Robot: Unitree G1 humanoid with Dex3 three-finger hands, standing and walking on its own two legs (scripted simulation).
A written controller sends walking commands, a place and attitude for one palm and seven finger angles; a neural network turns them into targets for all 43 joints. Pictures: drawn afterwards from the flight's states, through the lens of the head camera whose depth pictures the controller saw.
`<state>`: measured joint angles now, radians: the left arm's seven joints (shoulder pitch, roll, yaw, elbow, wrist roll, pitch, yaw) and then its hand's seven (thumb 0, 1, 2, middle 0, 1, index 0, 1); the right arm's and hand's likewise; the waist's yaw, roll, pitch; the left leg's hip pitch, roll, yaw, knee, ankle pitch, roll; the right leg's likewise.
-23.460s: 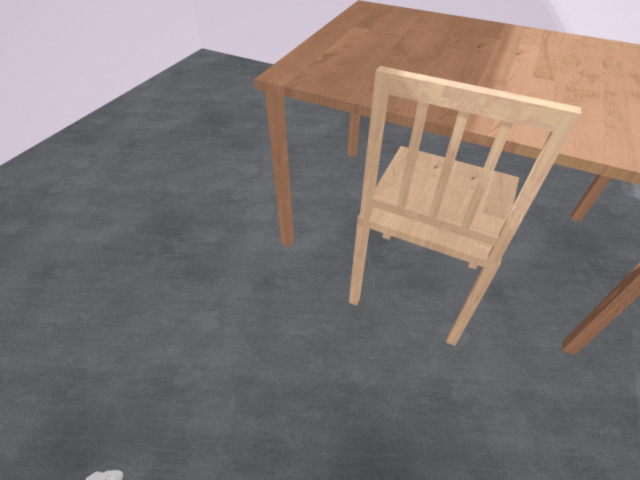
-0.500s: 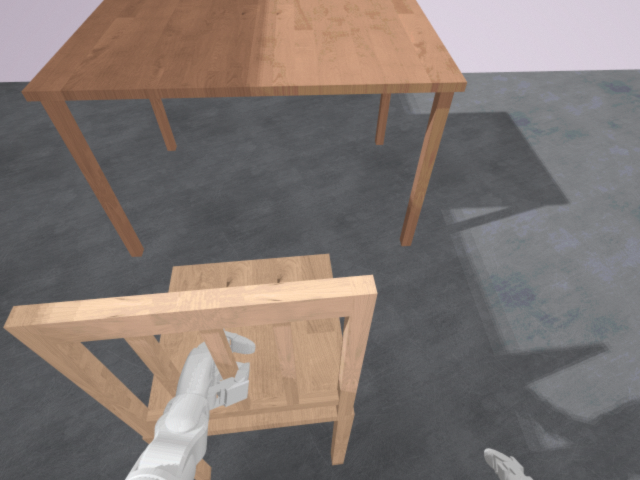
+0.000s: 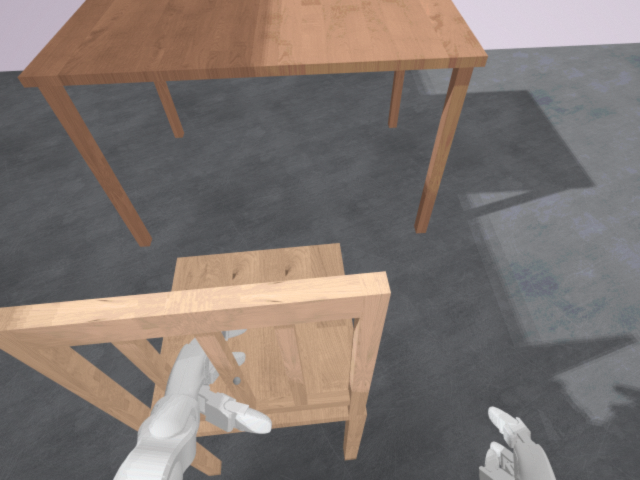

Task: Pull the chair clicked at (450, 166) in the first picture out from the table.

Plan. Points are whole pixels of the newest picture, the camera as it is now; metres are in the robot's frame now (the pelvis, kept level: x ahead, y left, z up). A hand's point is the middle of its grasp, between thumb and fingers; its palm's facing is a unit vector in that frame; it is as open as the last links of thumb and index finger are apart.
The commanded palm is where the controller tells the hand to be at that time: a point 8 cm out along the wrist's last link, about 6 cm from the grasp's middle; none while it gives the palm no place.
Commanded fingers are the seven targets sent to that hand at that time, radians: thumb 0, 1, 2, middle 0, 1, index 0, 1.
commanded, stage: open the thumb and straighten the fingers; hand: left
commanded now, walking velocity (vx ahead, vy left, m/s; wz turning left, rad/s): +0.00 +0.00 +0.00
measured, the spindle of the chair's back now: (231, 373) +0.27 +0.13 -0.05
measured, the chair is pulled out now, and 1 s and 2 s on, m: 0.66 0.66 0.66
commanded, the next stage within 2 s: draw the fingers out of the gap in 0.20 s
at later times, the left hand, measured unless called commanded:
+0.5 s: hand (227, 410) +0.22 +0.13 -0.04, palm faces -0.04 -0.99 -0.14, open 17.4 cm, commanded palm +0.20 +0.18 -0.02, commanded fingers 0.00 -0.55 0.20 0.00 0.00 0.00 0.00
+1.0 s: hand out of the picture +0.14 +0.13 -0.04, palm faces -0.01 -0.99 -0.14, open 17.4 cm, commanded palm +0.12 +0.18 -0.02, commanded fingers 0.00 -0.55 0.20 0.00 0.00 0.00 0.00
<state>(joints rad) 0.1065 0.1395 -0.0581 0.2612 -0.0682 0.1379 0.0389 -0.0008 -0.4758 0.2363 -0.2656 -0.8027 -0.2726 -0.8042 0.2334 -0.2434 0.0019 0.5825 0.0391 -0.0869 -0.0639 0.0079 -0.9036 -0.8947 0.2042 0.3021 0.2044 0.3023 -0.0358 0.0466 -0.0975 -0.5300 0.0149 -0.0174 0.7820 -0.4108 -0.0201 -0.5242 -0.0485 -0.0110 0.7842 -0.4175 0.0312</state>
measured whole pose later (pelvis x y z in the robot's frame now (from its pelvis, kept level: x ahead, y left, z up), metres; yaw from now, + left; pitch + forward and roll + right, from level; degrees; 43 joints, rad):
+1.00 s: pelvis +0.00 +0.00 -0.02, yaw +2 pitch +11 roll -1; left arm 0.66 0.17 -0.15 -0.26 -0.02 0.20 0.05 -0.01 -0.54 0.21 -0.01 0.00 -0.01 0.00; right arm 0.25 -0.21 0.01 0.45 0.04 -0.10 -0.11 0.01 -0.90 -0.89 0.21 0.30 0.21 0.30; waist -0.02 0.05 -0.16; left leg -0.67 0.01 -0.06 0.97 -0.50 -0.02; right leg -0.63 -0.06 -0.05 0.94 -0.50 0.03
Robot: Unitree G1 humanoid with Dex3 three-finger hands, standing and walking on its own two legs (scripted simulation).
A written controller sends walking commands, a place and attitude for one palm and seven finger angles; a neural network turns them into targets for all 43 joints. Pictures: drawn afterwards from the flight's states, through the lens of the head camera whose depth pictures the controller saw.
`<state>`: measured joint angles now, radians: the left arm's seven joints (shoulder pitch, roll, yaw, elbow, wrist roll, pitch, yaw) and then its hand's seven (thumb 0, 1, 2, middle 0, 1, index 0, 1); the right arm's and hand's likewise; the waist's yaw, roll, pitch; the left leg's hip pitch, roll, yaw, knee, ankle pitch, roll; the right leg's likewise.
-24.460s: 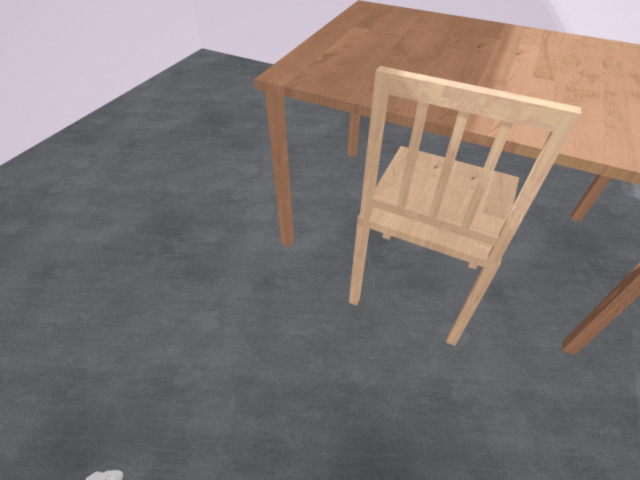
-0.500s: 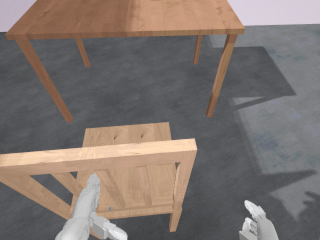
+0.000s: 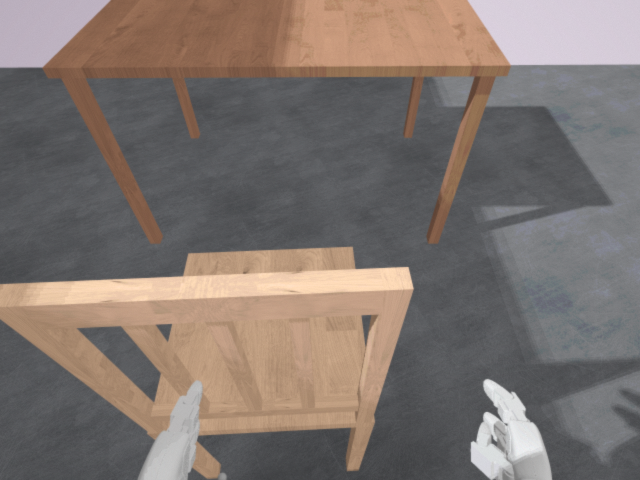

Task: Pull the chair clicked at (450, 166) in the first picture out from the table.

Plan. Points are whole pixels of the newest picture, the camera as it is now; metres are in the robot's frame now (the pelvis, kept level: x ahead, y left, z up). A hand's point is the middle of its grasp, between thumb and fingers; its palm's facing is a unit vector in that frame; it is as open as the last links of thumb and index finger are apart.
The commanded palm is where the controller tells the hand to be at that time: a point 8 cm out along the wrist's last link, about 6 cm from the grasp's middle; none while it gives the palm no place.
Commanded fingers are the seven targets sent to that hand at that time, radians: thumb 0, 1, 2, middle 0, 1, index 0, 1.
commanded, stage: draw the fingers out of the gap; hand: left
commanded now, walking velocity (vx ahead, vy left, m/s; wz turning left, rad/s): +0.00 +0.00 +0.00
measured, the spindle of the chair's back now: (239, 368) +0.27 +0.12 -0.03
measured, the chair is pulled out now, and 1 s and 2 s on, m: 0.66 0.66 0.65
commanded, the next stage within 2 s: draw the hand back to the body in 0.06 s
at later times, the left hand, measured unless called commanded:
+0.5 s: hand (177, 468) +0.14 +0.15 +0.06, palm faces +0.02 -1.00 -0.05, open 17.5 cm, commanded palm +0.10 +0.21 +0.07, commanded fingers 0.00 -0.55 0.20 0.00 0.00 0.00 0.00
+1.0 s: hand (77, 439) +0.15 +0.22 +0.12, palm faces +0.26 -0.88 -0.40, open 14.5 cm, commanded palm +0.12 +0.26 +0.16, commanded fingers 0.00 0.25 0.58 -0.11 -0.17 -0.11 -0.17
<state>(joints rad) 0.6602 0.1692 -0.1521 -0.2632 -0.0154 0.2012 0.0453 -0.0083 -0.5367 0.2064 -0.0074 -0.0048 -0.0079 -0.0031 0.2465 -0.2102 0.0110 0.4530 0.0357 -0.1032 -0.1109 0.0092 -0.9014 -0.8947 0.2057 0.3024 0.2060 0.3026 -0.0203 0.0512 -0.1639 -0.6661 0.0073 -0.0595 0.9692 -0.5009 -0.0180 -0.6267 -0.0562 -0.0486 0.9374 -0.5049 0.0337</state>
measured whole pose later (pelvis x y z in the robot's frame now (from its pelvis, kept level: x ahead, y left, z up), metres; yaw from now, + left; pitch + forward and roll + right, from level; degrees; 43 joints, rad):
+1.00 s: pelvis +0.00 +0.00 +0.04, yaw +0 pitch +0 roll -1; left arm 0.69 0.32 0.11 -0.45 -0.04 0.04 0.14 -0.01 -0.09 0.43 -0.07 -0.10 -0.11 -0.12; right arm 0.22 -0.20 0.03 0.57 0.04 -0.12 -0.14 0.01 -0.90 -0.89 0.20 0.30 0.20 0.30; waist 0.05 0.07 -0.05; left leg -0.32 0.02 -0.06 0.70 -0.39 -0.02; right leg -0.27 -0.04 -0.06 0.64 -0.37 0.03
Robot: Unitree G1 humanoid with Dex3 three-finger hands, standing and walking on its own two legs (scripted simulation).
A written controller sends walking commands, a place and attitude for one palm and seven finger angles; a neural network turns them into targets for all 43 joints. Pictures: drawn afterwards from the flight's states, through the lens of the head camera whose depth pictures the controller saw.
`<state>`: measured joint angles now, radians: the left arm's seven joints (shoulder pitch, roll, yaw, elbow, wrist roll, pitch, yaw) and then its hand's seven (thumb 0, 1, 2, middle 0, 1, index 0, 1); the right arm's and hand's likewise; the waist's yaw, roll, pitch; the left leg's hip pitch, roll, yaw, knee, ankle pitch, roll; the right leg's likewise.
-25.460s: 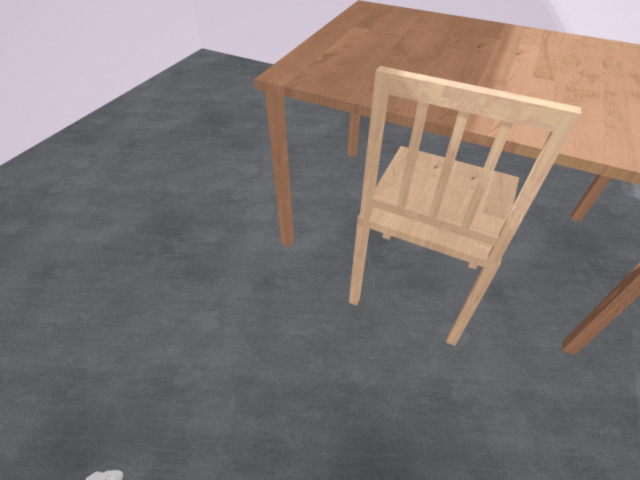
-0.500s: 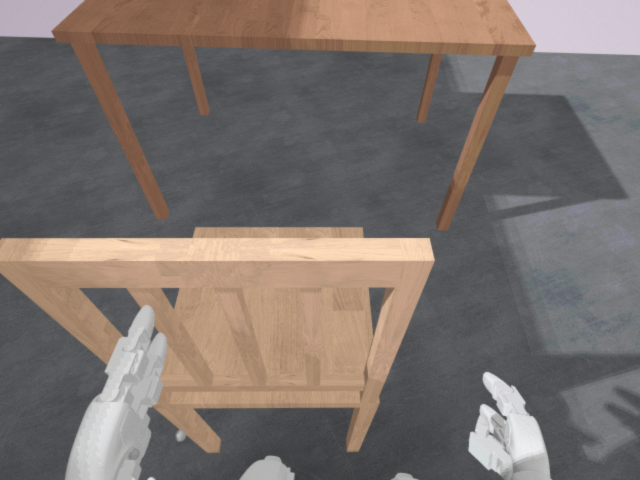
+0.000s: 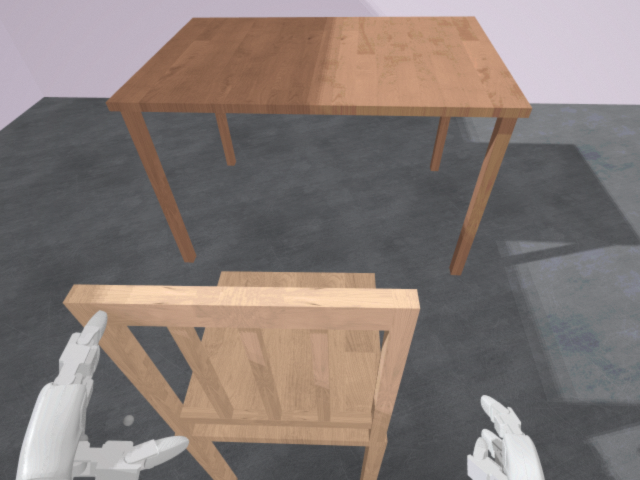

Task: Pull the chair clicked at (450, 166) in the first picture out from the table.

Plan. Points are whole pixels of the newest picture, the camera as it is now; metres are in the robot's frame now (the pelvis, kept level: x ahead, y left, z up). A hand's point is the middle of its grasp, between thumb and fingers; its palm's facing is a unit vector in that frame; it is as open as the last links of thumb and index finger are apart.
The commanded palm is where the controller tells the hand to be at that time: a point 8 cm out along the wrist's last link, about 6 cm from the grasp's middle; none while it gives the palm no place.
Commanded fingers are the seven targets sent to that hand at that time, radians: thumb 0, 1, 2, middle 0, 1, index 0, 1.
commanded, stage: draw the hand back to the body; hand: left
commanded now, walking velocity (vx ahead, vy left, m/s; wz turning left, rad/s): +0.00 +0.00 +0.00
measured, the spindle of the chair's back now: (263, 376) +0.28 +0.12 -0.06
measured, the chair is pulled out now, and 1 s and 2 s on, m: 0.66 0.65 0.65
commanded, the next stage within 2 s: step back with the hand held close in 0.76 s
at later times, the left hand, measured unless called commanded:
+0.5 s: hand (73, 304) +0.21 +0.25 +0.20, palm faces +0.51 -0.74 -0.43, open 7.9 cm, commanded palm +0.15 +0.28 +0.20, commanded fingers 0.00 0.90 0.90 -0.20 -0.30 -0.20 -0.30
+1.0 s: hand (84, 305) +0.22 +0.25 +0.18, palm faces +0.43 -0.78 -0.46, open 7.4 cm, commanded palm +0.16 +0.28 +0.19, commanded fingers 0.00 0.90 0.90 -0.20 -0.30 -0.20 -0.30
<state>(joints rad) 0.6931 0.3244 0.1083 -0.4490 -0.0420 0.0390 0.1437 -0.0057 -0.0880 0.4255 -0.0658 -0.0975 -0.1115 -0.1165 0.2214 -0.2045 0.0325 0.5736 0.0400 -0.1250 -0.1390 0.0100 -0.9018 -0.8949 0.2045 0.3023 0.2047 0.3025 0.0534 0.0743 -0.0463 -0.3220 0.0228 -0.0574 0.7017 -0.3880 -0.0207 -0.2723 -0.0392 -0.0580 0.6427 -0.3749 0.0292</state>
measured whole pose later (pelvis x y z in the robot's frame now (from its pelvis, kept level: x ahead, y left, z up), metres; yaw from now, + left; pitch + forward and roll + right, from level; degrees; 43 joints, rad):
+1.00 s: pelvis +0.01 -0.01 +0.02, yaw -2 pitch -2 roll -1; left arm 0.45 0.37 0.39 -0.41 -0.07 -0.09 0.13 0.02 0.89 0.90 -0.21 -0.30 -0.21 -0.30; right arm 0.15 -0.23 -0.02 0.63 0.03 -0.06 -0.09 0.01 -0.90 -0.89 0.20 0.30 0.20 0.30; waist 0.04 0.09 0.05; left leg -0.17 0.05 -0.02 0.49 -0.30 -0.03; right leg -0.14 -0.02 -0.03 0.45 -0.28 0.02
